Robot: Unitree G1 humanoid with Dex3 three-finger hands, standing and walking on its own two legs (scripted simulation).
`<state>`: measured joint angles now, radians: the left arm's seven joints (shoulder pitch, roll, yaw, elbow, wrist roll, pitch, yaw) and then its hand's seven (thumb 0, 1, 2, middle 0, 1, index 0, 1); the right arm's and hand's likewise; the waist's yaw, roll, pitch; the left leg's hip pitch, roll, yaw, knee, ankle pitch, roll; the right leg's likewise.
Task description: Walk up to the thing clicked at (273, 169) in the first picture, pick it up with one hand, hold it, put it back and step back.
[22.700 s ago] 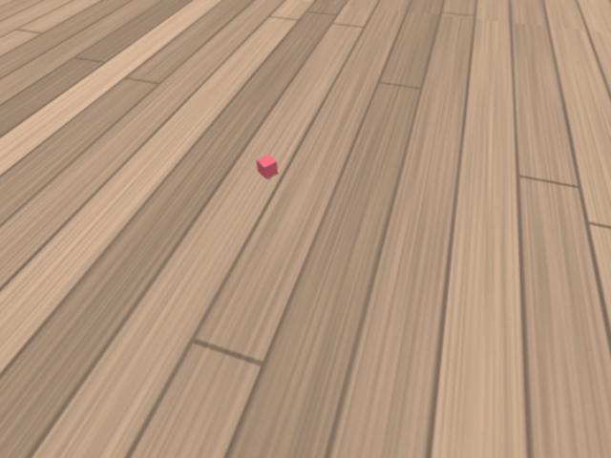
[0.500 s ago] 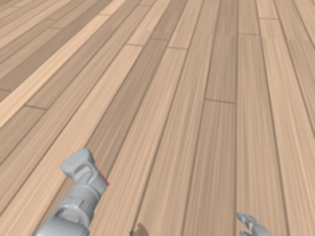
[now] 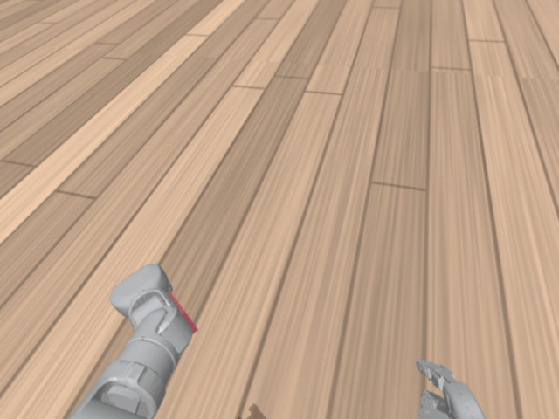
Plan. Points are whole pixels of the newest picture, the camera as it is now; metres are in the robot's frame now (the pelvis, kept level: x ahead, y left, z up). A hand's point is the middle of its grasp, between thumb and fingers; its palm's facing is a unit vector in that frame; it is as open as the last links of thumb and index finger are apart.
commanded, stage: hold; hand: left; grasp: from above
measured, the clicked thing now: (163, 320) +0.30 +0.23 -0.08
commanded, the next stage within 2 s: crouch in 0.60 s
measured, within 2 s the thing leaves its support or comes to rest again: neither
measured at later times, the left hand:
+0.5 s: hand (155, 316) +0.29 +0.22 -0.04, palm faces -0.32 -0.31 -0.89, open 9.9 cm
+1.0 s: hand (163, 329) +0.29 +0.22 -0.08, palm faces -0.36 -0.28 -0.89, open 9.9 cm
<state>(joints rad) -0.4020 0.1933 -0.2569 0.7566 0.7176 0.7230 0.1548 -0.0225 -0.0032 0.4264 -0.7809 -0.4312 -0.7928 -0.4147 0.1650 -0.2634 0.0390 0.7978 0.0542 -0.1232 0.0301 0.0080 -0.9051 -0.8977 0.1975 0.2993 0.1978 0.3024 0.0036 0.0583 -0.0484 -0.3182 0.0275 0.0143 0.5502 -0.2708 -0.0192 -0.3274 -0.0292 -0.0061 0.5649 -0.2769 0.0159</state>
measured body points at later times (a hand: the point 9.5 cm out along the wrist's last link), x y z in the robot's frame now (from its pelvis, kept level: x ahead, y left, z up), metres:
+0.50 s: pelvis +0.00 +0.00 +0.00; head +0.00 -0.02 +0.45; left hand +0.31 +0.24 +0.01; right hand +0.17 -0.23 -0.11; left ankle +0.01 +0.13 -0.73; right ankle +0.01 -0.13 -0.73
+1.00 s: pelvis +0.00 +0.00 +0.00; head +0.02 -0.01 +0.45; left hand +0.30 +0.23 -0.02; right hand +0.14 -0.24 -0.12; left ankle +0.01 +0.13 -0.73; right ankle +0.01 -0.13 -0.73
